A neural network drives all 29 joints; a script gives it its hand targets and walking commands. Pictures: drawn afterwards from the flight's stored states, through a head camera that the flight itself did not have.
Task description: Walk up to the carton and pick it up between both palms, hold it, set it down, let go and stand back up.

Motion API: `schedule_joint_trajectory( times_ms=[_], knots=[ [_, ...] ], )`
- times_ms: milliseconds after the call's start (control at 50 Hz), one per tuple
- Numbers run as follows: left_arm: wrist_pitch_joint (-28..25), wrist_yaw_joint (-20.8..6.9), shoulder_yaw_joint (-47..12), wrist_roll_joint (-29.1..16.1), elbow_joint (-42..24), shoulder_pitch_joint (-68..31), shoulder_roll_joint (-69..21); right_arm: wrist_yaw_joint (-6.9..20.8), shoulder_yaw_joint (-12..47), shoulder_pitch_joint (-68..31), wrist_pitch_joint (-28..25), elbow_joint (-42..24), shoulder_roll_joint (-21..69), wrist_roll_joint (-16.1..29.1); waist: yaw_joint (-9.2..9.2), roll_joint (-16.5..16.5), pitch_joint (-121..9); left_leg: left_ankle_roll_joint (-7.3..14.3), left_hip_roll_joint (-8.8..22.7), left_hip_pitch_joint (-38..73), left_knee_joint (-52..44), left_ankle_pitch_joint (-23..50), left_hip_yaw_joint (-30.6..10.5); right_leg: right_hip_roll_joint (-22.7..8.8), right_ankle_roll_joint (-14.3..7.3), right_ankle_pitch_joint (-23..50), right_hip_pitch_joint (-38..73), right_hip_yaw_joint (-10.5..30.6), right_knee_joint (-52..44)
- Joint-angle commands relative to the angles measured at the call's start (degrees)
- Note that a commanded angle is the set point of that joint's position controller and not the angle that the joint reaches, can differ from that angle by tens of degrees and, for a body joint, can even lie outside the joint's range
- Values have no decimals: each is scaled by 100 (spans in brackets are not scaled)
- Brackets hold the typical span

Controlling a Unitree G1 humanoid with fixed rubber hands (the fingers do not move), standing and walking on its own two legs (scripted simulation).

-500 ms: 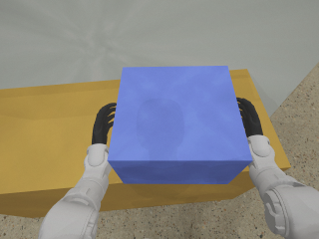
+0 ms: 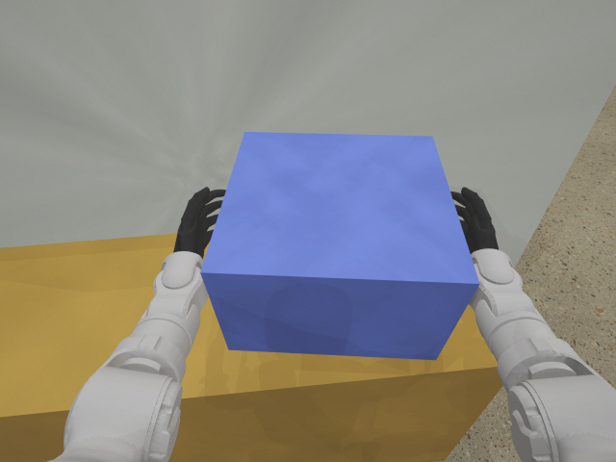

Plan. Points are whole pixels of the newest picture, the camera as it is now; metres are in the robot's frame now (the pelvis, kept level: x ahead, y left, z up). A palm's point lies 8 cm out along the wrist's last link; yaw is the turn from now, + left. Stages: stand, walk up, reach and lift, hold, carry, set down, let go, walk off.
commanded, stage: reach and lift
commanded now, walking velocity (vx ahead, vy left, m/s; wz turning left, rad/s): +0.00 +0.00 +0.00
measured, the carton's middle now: (334, 239) +0.45 -0.01 +0.07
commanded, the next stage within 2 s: hold in 1.50 s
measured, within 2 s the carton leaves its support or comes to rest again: neither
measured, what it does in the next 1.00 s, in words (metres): stands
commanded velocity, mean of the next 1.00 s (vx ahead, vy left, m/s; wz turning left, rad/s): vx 0.00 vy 0.00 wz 0.00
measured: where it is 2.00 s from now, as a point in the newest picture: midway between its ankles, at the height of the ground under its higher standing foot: outside the picture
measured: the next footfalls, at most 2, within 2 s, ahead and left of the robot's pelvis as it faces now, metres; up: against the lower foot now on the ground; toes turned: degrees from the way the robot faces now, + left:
none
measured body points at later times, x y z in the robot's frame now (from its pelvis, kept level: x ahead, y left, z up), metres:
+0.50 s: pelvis +0.01 -0.02 +0.01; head +0.00 +0.00 +0.46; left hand +0.39 +0.18 +0.15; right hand +0.38 -0.22 +0.13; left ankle +0.02 +0.10 -0.74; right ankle +0.01 -0.10 -0.74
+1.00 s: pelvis +0.01 +0.00 +0.01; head -0.02 +0.02 +0.46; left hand +0.37 +0.19 +0.17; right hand +0.37 -0.21 +0.15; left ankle +0.02 +0.10 -0.74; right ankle +0.01 -0.10 -0.74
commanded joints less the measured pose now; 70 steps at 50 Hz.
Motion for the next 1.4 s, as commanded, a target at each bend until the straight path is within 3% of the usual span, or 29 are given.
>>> schedule_joint_trajectory(
  times_ms=[0, 40, 60, 80, 100, 160, 240, 300, 420, 520, 560, 680, 900, 1080, 1380],
  knots=[
    [199, -703, -913, 421, -2375, -3673, -3987, 1057, 2026, -3792, -10, -2092, 4399, -97, 52, -299, -2285, -135, 141, 1363, -646, 1509, -299, -98, 301, 1187, 2052, 451, -597],
    [429, -717, -902, 519, -2549, -3252, -4015, 977, 2221, -3798, 105, -2497, 4347, 71, 81, -221, -2359, -151, 103, 1569, -658, 1788, -285, -77, 315, 1535, 2288, 472, -668],
    [726, -601, -1256, 574, -3327, -2786, -4223, 973, 2163, -3363, 334, -2453, 3817, 526, 46, 185, -2106, -397, 160, 2389, -676, 2531, -467, 96, 40, 1683, 2256, 479, -916],
    [1007, -574, -1245, 634, -3515, -2650, -4161, 943, 2254, -3239, 465, -2659, 3735, 616, 90, 174, -1889, -430, 126, 2630, -603, 2677, -436, 92, 48, 1419, 2087, 452, -1089],
    [1273, -575, -1246, 673, -3765, -2586, -4187, 913, 2226, -3190, 610, -2833, 3670, 624, -16, 69, -1744, -421, 144, 2760, -673, 2608, -413, 122, 77, 1245, 1930, 432, -1157],
    [1904, -627, -1342, 640, -4537, -2396, -4063, 834, 2241, -3214, 961, -3629, 3762, 560, -59, -212, -1592, -279, 92, 2538, -877, 2074, -339, 77, 142, 1041, 2017, 488, -1278],
    [2458, -543, -1819, 343, -5836, -2570, -4141, 820, 2444, -3454, 1304, -4863, 4023, 588, -83, -104, -2015, -219, 19, 2184, -961, 1786, -351, 31, 173, 1367, 2240, 575, -1186],
    [2839, -516, -1980, 293, -6415, -2294, -3959, 781, 2607, -3310, 1589, -5504, 3984, 639, -55, 4, -2229, -205, -34, 2148, -933, 1792, -377, 14, 196, 1731, 2454, 621, -1117],
    [3587, -756, -1434, 715, -6442, -1299, -3500, 675, 2548, -2770, 2060, -5472, 3633, 620, 13, -153, -1854, -72, -55, 2128, -1099, 1524, -346, -78, 308, 2093, 2928, 696, -1105],
    [4115, -975, -1185, 882, -6914, -805, -3359, 565, 2521, -2511, 2333, -5879, 3437, 734, -155, -189, -1695, -159, -108, 2236, -1077, 1841, -292, -34, 375, 2896, 3294, 637, -1006],
    [4224, -1036, -1120, 915, -6987, -875, -3296, 566, 2452, -2560, 2398, -5949, 3413, 710, -194, -171, -1521, -191, -116, 2191, -1111, 1747, -270, -25, 376, 2846, 3263, 592, -1008],
    [4404, -1087, -1225, 991, -7106, -998, -3370, 690, 2247, -2698, 2506, -6104, 3351, 586, -273, 17, -1163, -299, -62, 2296, -1156, 1513, -259, 60, 251, 2245, 2932, 438, -1120],
    [4766, -1019, -1143, 1113, -7075, -1082, -3500, 966, 1949, -2978, 2609, -5824, 3025, 579, -215, 111, -1096, -384, 96, 2779, -1138, 1538, -241, 172, 97, 1215, 2315, 251, -1309],
    [4910, -973, -1116, 1111, -7097, -1183, -3512, 1033, 1902, -3214, 2575, -5806, 2982, 625, -221, 28, -1348, -345, 81, 2818, -1095, 1578, -188, 176, 117, 1344, 2408, 243, -1284],
    [5062, -1082, -929, 1185, -7218, -1237, -3341, 874, 2023, -3264, 2739, -5876, 3094, 735, -279, -52, -1318, -294, -40, 2546, -1100, 1632, -125, 106, 247, 2093, 2962, 346, -1151]
  ],
)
